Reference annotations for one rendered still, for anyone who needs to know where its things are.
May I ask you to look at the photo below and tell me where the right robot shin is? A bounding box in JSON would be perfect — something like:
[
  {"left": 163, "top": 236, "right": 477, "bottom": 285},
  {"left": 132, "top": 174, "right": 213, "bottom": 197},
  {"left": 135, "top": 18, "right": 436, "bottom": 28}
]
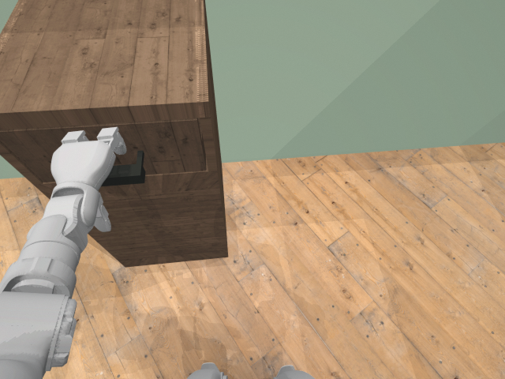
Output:
[{"left": 276, "top": 365, "right": 295, "bottom": 377}]

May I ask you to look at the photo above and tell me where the left robot hand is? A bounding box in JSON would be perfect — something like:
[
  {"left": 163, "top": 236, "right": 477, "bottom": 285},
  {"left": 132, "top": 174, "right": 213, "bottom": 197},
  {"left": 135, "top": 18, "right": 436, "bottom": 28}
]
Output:
[{"left": 50, "top": 127, "right": 126, "bottom": 232}]

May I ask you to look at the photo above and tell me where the left robot shin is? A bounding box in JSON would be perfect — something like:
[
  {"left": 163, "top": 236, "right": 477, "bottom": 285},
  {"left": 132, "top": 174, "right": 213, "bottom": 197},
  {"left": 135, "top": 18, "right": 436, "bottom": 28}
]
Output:
[{"left": 201, "top": 362, "right": 221, "bottom": 373}]

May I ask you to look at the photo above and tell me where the left robot upper arm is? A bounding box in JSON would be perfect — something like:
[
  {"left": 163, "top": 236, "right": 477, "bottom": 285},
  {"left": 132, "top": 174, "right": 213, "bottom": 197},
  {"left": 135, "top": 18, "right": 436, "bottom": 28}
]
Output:
[{"left": 0, "top": 291, "right": 77, "bottom": 379}]

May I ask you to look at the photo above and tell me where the left robot forearm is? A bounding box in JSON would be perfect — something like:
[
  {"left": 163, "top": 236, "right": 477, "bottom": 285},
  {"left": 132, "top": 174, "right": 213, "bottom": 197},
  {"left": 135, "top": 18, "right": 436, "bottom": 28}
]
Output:
[{"left": 0, "top": 182, "right": 99, "bottom": 299}]

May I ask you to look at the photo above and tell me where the drawer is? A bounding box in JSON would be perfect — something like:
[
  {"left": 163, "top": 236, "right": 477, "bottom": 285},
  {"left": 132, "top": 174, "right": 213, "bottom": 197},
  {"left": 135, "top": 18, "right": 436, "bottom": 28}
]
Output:
[{"left": 0, "top": 118, "right": 206, "bottom": 182}]

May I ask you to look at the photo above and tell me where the handle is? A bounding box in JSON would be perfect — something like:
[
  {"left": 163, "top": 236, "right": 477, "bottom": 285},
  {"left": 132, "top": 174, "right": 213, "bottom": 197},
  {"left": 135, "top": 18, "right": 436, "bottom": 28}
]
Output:
[{"left": 101, "top": 151, "right": 145, "bottom": 186}]

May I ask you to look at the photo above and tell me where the robot shin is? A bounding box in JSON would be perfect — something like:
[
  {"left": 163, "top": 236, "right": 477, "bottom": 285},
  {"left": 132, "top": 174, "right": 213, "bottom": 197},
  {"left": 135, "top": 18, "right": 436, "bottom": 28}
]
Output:
[
  {"left": 276, "top": 365, "right": 295, "bottom": 377},
  {"left": 201, "top": 362, "right": 221, "bottom": 373}
]

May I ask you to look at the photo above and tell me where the cabinet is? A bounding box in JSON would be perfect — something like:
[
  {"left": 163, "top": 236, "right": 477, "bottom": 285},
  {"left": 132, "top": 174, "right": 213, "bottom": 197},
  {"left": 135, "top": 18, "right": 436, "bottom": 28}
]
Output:
[{"left": 0, "top": 0, "right": 228, "bottom": 267}]

